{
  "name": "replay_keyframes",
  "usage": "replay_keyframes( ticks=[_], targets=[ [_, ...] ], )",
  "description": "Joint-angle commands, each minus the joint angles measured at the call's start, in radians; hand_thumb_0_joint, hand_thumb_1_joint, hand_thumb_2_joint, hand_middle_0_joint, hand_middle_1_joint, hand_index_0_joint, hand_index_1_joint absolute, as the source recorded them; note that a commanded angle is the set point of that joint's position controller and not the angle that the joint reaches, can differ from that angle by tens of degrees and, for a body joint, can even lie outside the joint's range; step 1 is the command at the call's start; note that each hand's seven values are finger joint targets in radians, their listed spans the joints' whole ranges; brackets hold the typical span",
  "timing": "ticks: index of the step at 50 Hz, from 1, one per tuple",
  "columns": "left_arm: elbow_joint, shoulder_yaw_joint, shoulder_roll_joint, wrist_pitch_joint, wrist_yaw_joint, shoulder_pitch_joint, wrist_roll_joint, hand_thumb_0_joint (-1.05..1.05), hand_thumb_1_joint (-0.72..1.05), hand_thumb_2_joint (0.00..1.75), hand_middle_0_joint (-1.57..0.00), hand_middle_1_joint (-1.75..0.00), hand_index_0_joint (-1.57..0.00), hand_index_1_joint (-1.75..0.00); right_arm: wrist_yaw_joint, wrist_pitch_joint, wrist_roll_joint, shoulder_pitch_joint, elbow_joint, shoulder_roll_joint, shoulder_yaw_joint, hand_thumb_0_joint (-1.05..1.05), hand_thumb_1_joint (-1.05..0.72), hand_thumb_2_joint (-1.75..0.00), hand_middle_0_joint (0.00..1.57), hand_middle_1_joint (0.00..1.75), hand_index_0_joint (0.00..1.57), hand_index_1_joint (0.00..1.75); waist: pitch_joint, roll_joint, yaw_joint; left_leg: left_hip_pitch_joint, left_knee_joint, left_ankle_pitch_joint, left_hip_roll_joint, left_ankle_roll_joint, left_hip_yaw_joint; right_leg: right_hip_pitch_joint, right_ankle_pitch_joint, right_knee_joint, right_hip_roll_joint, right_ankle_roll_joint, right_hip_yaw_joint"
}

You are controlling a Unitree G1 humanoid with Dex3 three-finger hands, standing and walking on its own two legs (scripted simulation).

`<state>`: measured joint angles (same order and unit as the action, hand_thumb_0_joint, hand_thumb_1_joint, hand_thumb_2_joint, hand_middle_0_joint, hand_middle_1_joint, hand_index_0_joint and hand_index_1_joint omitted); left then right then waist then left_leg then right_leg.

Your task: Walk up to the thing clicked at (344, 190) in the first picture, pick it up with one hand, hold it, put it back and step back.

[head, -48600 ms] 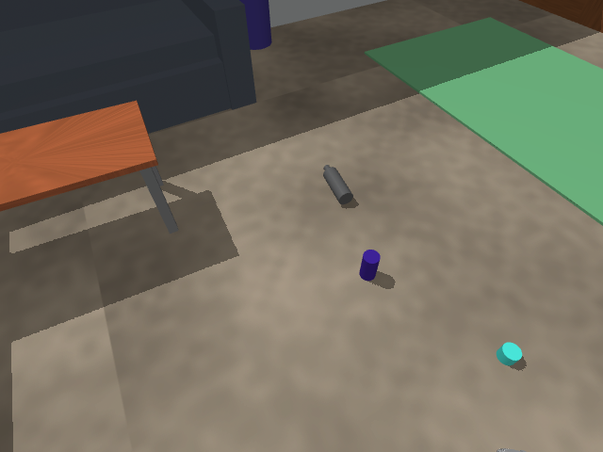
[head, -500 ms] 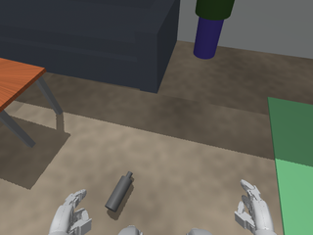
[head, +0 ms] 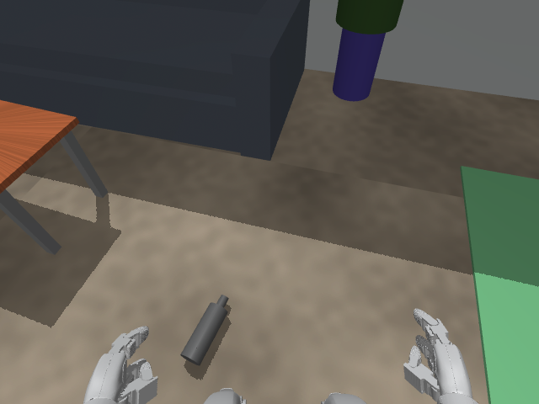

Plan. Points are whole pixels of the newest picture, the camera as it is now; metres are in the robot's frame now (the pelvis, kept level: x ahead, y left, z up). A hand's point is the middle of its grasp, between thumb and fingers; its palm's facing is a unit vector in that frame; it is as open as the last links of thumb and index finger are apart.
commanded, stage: home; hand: left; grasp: from above
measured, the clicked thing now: (208, 326) +0.45 +0.22 -0.68
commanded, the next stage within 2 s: stand in 0.18 s
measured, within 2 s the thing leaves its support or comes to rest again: neither
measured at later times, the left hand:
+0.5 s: hand out of the picture +0.13 +0.22 -0.09, palm faces +0.00 -0.94 -0.34, open 7.4 cm
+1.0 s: hand out of the picture +0.04 +0.24 -0.10, palm faces +0.02 -0.95 -0.33, open 7.4 cm
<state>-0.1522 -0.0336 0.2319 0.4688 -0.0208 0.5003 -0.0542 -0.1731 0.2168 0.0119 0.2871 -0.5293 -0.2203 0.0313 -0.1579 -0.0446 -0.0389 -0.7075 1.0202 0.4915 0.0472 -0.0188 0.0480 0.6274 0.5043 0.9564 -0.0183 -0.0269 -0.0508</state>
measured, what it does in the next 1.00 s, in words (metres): rises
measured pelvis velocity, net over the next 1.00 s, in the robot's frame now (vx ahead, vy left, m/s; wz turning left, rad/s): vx -0.01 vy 0.01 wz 0.00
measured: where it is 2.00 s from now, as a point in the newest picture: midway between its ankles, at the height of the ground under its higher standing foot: outside the picture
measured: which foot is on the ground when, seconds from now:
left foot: down 0.00-1.00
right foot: down 0.00-1.00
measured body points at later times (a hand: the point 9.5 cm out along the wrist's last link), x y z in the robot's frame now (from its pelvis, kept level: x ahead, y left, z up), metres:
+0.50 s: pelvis -0.01 +0.00 +0.02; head +0.01 +0.00 +0.47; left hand +0.13 +0.27 -0.07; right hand +0.11 -0.27 -0.09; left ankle +0.01 +0.13 -0.68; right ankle -0.02 -0.14 -0.68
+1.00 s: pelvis -0.01 +0.01 +0.06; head -0.01 +0.01 +0.51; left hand +0.04 +0.29 -0.08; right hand +0.07 -0.27 -0.08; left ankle +0.01 +0.13 -0.68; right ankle -0.02 -0.14 -0.68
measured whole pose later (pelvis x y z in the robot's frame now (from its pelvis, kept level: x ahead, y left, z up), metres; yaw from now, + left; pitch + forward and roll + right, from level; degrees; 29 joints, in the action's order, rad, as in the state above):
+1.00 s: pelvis -0.01 +0.01 +0.06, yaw +0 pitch -4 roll +0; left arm 1.05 -0.03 0.29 0.01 -0.03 0.19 0.03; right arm -0.01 0.00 -0.02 0.15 -1.06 -0.29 -0.03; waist 0.07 0.00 0.02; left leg -0.16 0.46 0.22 0.01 0.00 0.00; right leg 0.12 0.25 0.44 -0.05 -0.04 -0.02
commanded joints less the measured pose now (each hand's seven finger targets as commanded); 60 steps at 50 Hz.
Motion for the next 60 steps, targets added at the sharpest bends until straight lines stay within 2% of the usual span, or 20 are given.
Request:
replay_keyframes(
  ticks=[1, 5, 6, 9, 11, 13, 14, 15, 16, 17, 19, 21, 25, 27, 35, 37, 44, 50, 55, 60],
  targets=[
    [-0.191, -0.054, 0.103, -0.051, -0.009, -0.014, 0.006, 0.0, 0.9, 0.9, -0.2, -0.3, -0.2, -0.3, -0.02, 0.061, -0.003, -0.071, 0.163, -0.121, -0.057, 0.0, -0.9, -0.9, 0.2, 0.3, 0.2, 0.3, -0.091, 0.002, 0.003, 0.124, -0.146, -0.261, -0.041, 0.028, -0.015, -0.019, -0.256, -0.152, 0.036, 0.019, -0.019],
    [-0.201, -0.065, 0.109, -0.054, -0.01, -0.014, 0.005, 0.0, 0.9, 0.9, -0.2, -0.3, -0.2, -0.3, -0.02, 0.062, -0.004, -0.066, 0.159, -0.123, -0.06, 0.0, -0.9, -0.9, 0.2, 0.3, 0.2, 0.3, -0.099, -0.007, 0.002, 0.132, -0.156, -0.256, -0.037, 0.026, -0.009, -0.023, -0.247, -0.144, 0.039, 0.023, -0.023],
    [-0.178, -0.041, 0.082, -0.052, -0.006, 0.0, 0.006, 0.0, 0.9, 0.9, -0.2, -0.3, -0.2, -0.3, -0.018, 0.059, -0.005, -0.059, 0.154, -0.116, -0.057, 0.0, -0.9, -0.9, 0.2, 0.3, 0.2, 0.3, -0.095, -0.016, -0.004, 0.135, -0.15, -0.266, -0.039, 0.025, -0.013, -0.017, -0.257, -0.145, 0.039, 0.021, -0.021],
    [-0.213, -0.074, 0.12, -0.057, -0.01, -0.028, 0.007, 0.0, 0.9, 0.9, -0.2, -0.3, -0.2, -0.3, -0.019, 0.059, -0.004, -0.064, 0.156, -0.125, -0.062, 0.0, -0.9, -0.9, 0.2, 0.3, 0.2, 0.3, -0.094, -0.032, 0.003, 0.137, -0.159, -0.264, -0.036, 0.022, -0.007, -0.016, -0.248, -0.14, 0.04, 0.025, -0.025],
    [-0.189, -0.049, 0.097, -0.055, -0.008, -0.019, 0.01, 0.0, 0.9, 0.9, -0.2, -0.3, -0.2, -0.3, -0.016, 0.06, -0.005, -0.066, 0.157, -0.12, -0.057, 0.0, -0.9, -0.9, 0.2, 0.3, 0.2, 0.3, -0.068, -0.009, -0.003, 0.122, -0.166, -0.236, -0.035, 0.025, -0.003, -0.008, -0.226, -0.144, 0.042, 0.024, -0.028],
    [-0.168, -0.051, 0.083, -0.052, -0.007, 0.002, 0.006, 0.0, 0.9, 0.9, -0.2, -0.3, -0.2, -0.3, -0.017, 0.06, -0.004, -0.064, 0.158, -0.117, -0.057, 0.0, -0.9, -0.9, 0.2, 0.3, 0.2, 0.3, -0.075, -0.016, -0.001, 0.125, -0.167, -0.232, -0.034, 0.024, -0.004, -0.008, -0.223, -0.145, 0.042, 0.025, -0.027],
    [0.183, -0.051, 0.178, -0.27, -0.044, -0.296, 0.118, 0.0, 0.9, 0.9, -0.2, -0.3, -0.2, -0.3, 0.042, -0.042, -0.128, -0.133, -0.099, -0.238, -0.094, 0.0, -0.9, -0.9, 0.2, 0.3, 0.2, 0.3, 0.162, 0.051, 0.08, 0.137, -0.251, -0.399, 0.004, 0.073, 0.021, -0.177, -0.226, -0.198, -0.029, 0.07, 0.05],
    [0.339, -0.076, 0.207, -0.341, -0.038, -0.197, 0.124, 0.0, 0.9, 0.9, -0.2, -0.3, -0.2, -0.3, 0.073, -0.081, -0.126, -0.131, -0.104, -0.25, -0.114, 0.0, -0.9, -0.9, 0.2, 0.3, 0.2, 0.3, 0.088, 0.11, 0.077, 0.183, -0.246, -0.375, -0.004, 0.086, -0.011, -0.213, -0.215, -0.235, -0.049, 0.098, 0.115],
    [0.386, -0.075, 0.228, -0.377, -0.033, -0.2, 0.132, 0.0, 0.9, 0.9, -0.2, -0.3, -0.2, -0.3, 0.092, -0.1, -0.126, -0.13, -0.098, -0.248, -0.114, 0.0, -0.9, -0.9, 0.2, 0.3, 0.2, 0.3, 0.076, 0.15, 0.058, 0.214, -0.236, -0.352, -0.017, 0.087, -0.021, -0.207, -0.223, -0.254, -0.064, 0.112, 0.143],
    [0.416, -0.067, 0.223, -0.396, -0.025, -0.222, 0.127, 0.0, 0.9, 0.9, -0.2, -0.3, -0.2, -0.3, 0.106, -0.112, -0.126, -0.104, -0.092, -0.242, -0.108, 0.0, -0.9, -0.9, 0.2, 0.3, 0.2, 0.3, 0.089, 0.091, 0.033, 0.225, -0.268, -0.313, -0.018, 0.084, -0.001, -0.177, -0.221, -0.253, -0.049, 0.106, 0.136],
    [0.492, -0.055, 0.218, -0.424, -0.017, -0.261, 0.118, 0.0, 0.9, 0.9, -0.2, -0.3, -0.2, -0.3, 0.14, -0.118, -0.085, -0.11, -0.137, -0.22, -0.102, 0.0, -0.9, -0.9, 0.2, 0.3, 0.2, 0.3, 0.035, 0.007, 0.051, 0.305, -0.319, -0.322, -0.012, 0.091, 0.02, -0.26, -0.266, -0.226, -0.058, 0.078, 0.108],
    [0.576, -0.059, 0.204, -0.433, -0.013, -0.258, 0.106, 0.0, 0.9, 0.9, -0.2, -0.3, -0.2, -0.3, 0.156, -0.128, -0.065, -0.158, -0.162, -0.225, -0.113, 0.0, -0.9, -0.9, 0.2, 0.3, 0.2, 0.3, 0.043, 0.057, 0.079, 0.34, -0.338, -0.344, -0.007, 0.081, 0.021, -0.255, -0.261, -0.259, -0.054, 0.069, 0.104],
    [0.716, -0.06, 0.209, -0.46, -0.016, -0.308, 0.104, 0.0, 0.9, 0.9, -0.2, -0.3, -0.2, -0.3, 0.163, -0.151, -0.063, -0.162, -0.218, -0.219, -0.122, 0.0, -0.9, -0.9, 0.2, 0.3, 0.2, 0.3, 0.058, 0.071, 0.062, 0.372, -0.384, -0.255, -0.004, 0.08, 0.023, -0.287, -0.236, -0.339, -0.074, 0.062, 0.117],
    [0.773, -0.056, 0.199, -0.47, -0.015, -0.311, 0.101, 0.0, 0.9, 0.9, -0.2, -0.3, -0.2, -0.3, 0.159, -0.158, -0.067, -0.163, -0.246, -0.232, -0.124, 0.0, -0.9, -0.9, 0.2, 0.3, 0.2, 0.3, 0.081, 0.007, 0.068, 0.385, -0.456, -0.227, 0.023, 0.085, 0.062, -0.3, -0.226, -0.34, -0.053, 0.051, 0.088],
    [0.97, -0.05, 0.222, -0.49, -0.02, -0.311, 0.089, 0.0, 0.9, 0.9, -0.2, -0.3, -0.2, -0.3, 0.148, -0.18, -0.053, -0.148, -0.359, -0.242, -0.12, 0.0, -0.9, -0.9, 0.2, 0.3, 0.2, 0.3, 0.143, 0.042, 0.051, 0.461, -0.538, -0.316, 0.023, 0.064, 0.047, -0.395, -0.349, -0.478, -0.082, 0.052, 0.108],
    [1.01, -0.048, 0.23, -0.492, -0.022, -0.31, 0.087, 0.0, 0.9, 0.9, -0.2, -0.3, -0.2, -0.3, 0.145, -0.182, -0.05, -0.132, -0.385, -0.247, -0.118, 0.0, -0.9, -0.9, 0.2, 0.3, 0.2, 0.3, 0.137, 0.042, 0.047, 0.491, -0.56, -0.379, 0.033, 0.065, 0.048, -0.426, -0.384, -0.503, -0.086, 0.05, 0.107],
    [1.113, -0.039, 0.241, -0.49, -0.024, -0.321, 0.083, 0.0, 0.9, 0.9, -0.2, -0.3, -0.2, -0.3, 0.141, -0.186, -0.039, -0.156, -0.454, -0.256, -0.108, 0.0, -0.9, -0.9, 0.2, 0.3, 0.2, 0.3, 0.155, 0.038, 0.054, 0.561, -0.63, -0.456, 0.047, 0.051, 0.051, -0.479, -0.412, -0.572, -0.093, 0.038, 0.095],
    [1.175, -0.033, 0.242, -0.484, -0.018, -0.331, 0.087, 0.0, 0.9, 0.9, -0.2, -0.3, -0.2, -0.3, 0.144, -0.192, -0.039, -0.181, -0.491, -0.265, -0.107, 0.0, -0.9, -0.9, 0.2, 0.3, 0.2, 0.3, 0.211, 0.023, 0.057, 0.532, -0.72, -0.279, 0.054, 0.043, 0.067, -0.487, -0.317, -0.619, -0.085, 0.032, 0.087],
    [1.199, -0.031, 0.251, -0.49, -0.014, -0.356, 0.084, 0.0, 0.9, 0.9, -0.2, -0.3, -0.2, -0.3, 0.148, -0.19, -0.037, -0.189, -0.515, -0.268, -0.105, 0.0, -0.9, -0.9, 0.2, 0.3, 0.2, 0.3, 0.194, 0.028, 0.054, 0.552, -0.726, -0.32, 0.053, 0.038, 0.057, -0.509, -0.337, -0.648, -0.097, 0.032, 0.099],
    [1.221, -0.029, 0.259, -0.49, -0.012, -0.368, 0.084, 0.0, 0.9, 0.9, -0.2, -0.3, -0.2, -0.3, 0.151, -0.191, -0.036, -0.202, -0.53, -0.276, -0.104, 0.0, -0.9, -0.9, 0.2, 0.3, 0.2, 0.3, 0.205, 0.04, 0.05, 0.56, -0.741, -0.292, 0.056, 0.035, 0.057, -0.496, -0.313, -0.667, -0.098, 0.03, 0.1]
  ],
)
